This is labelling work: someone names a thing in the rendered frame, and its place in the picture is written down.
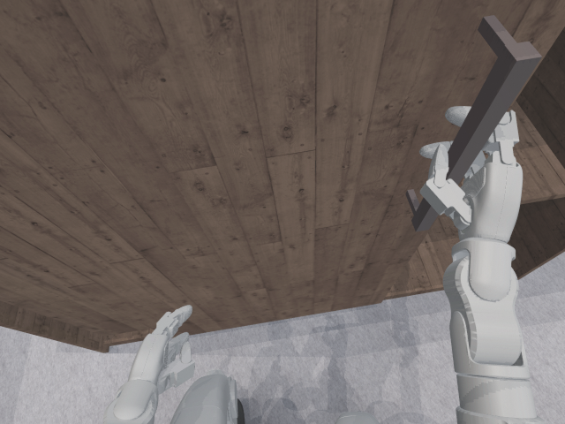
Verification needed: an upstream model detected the robot left forearm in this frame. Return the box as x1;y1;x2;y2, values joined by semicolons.
103;380;159;424

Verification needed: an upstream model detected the robot left hand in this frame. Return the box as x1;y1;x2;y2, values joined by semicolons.
128;305;195;395

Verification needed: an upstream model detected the wardrobe door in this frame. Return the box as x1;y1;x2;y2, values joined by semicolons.
0;0;565;338
0;254;151;337

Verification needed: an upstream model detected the robot left thigh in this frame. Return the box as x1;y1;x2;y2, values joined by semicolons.
170;375;237;424

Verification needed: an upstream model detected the robot right forearm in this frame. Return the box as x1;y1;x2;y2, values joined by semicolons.
443;238;546;424

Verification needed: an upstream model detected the robot right hand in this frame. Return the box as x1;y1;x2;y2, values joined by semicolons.
419;106;523;243

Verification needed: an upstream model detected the handle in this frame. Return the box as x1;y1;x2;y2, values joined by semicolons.
406;15;542;231

